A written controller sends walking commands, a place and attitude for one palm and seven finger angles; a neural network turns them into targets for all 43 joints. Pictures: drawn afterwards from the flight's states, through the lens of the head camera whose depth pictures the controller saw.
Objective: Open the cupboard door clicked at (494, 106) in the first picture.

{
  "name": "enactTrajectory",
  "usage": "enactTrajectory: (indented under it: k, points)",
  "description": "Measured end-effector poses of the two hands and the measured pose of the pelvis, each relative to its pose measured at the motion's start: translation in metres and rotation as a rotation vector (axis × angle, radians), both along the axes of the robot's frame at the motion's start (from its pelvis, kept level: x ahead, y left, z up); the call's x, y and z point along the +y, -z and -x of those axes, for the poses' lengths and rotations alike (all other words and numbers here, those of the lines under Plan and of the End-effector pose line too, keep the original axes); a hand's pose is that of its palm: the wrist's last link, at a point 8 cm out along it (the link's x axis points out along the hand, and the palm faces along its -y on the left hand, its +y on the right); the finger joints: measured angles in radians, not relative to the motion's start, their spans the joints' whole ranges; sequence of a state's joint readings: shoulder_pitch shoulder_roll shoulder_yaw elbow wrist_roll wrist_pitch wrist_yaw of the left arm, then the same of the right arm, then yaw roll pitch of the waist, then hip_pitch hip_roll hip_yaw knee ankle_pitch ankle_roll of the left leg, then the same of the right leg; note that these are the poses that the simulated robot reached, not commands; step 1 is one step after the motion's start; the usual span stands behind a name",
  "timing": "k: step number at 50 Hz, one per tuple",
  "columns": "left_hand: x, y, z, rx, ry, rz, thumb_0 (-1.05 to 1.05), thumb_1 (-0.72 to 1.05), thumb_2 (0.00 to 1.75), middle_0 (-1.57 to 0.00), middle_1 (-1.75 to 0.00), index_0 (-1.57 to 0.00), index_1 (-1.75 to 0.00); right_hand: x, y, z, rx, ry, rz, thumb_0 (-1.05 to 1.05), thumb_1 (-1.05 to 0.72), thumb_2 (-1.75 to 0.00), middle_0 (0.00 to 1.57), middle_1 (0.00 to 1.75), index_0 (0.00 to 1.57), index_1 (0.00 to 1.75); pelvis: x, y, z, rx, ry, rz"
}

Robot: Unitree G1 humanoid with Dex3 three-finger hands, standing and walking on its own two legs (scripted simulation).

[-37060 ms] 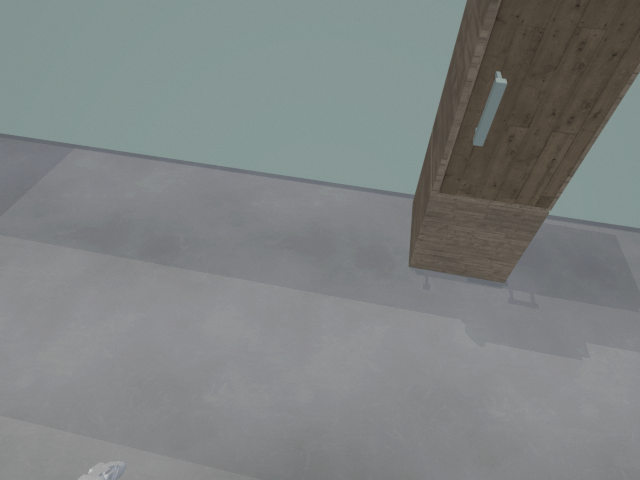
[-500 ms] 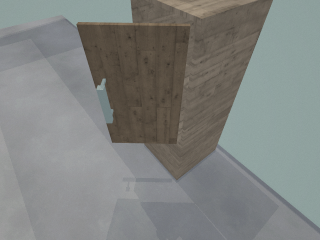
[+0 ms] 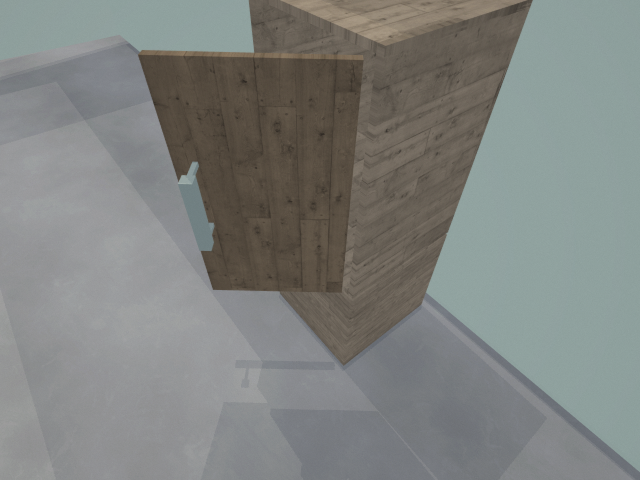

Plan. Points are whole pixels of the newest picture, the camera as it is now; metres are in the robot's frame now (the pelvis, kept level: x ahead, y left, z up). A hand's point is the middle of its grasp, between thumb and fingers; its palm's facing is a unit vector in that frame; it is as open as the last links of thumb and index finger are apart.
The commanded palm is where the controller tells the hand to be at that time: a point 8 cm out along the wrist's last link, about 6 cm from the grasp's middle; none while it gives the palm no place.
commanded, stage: shuffle to correct the standing spot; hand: left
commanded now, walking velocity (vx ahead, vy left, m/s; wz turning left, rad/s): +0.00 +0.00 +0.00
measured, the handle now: (200, 207) +0.59 +0.27 -0.03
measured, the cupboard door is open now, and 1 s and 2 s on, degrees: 50 50 50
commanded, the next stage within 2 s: come to a stop and stand still in 0.30 s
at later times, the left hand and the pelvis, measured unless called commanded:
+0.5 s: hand out of the picture +0.02 +0.20 -0.18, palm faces +0.04 -0.99 -0.16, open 7.4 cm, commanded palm none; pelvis +0.04 +0.03 -0.01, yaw -1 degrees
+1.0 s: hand out of the picture +0.10 +0.19 -0.17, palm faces +0.00 -0.97 -0.23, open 7.3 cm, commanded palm none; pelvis +0.03 +0.01 -0.01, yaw -1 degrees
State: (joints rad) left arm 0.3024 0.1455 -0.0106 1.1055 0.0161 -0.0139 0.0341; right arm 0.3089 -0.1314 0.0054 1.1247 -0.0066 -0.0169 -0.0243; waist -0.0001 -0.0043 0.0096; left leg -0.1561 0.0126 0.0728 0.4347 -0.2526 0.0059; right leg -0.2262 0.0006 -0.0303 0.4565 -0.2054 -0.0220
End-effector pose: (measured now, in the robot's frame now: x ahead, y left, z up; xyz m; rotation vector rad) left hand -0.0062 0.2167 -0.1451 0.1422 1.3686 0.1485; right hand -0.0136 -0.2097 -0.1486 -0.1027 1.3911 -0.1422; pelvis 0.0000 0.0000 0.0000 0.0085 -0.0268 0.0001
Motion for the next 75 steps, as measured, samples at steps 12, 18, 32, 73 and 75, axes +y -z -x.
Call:
enactTrajectory:
  k: [12,18,32,73,75]
  points:
    - [-0.007,0.004,0.007,0.009,-0.034,0.020,0.00,0.91,0.90,-0.20,-0.30,-0.20,-0.30,-0.007,0.000,0.004,0.034,-0.016,0.008,0.00,-0.91,-0.90,0.20,0.30,0.19,0.29,-0.002,0.003,-0.005,0.006,-0.008,0.010]
    - [0.006,0.011,0.010,0.030,-0.078,0.038,0.00,0.91,0.90,-0.20,-0.30,-0.20,-0.30,-0.003,-0.006,0.002,0.059,-0.017,0.048,0.00,-0.91,-0.90,0.20,0.30,0.19,0.29,0.012,0.005,-0.017,0.016,-0.013,0.023]
    - [0.034,0.004,-0.074,-0.022,-0.002,-0.020,0.01,0.93,0.90,-0.19,-0.30,-0.19,-0.30,0.039,0.003,-0.012,0.100,0.048,-0.003,0.00,-0.91,-0.90,0.20,0.30,0.19,0.29,0.025,0.006,-0.054,0.009,0.009,-0.003]
    - [-0.002,-0.007,-0.015,0.026,-0.003,-0.027,0.00,0.91,0.90,-0.20,-0.30,-0.20,-0.30,-0.004,0.007,0.018,0.098,-0.001,-0.035,0.00,-0.91,-0.90,0.20,0.30,0.19,0.29,-0.006,0.002,-0.018,0.011,0.000,-0.008]
    - [-0.006,-0.005,-0.015,0.033,-0.006,-0.018,0.00,0.91,0.90,-0.20,-0.30,-0.20,-0.30,-0.003,0.006,0.023,0.120,0.003,-0.036,0.00,-0.91,-0.90,0.20,0.30,0.19,0.29,-0.007,0.002,-0.019,0.012,-0.002,-0.008]
